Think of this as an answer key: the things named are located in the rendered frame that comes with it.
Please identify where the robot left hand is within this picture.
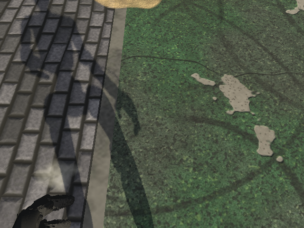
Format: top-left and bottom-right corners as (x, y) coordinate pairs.
(12, 194), (75, 228)

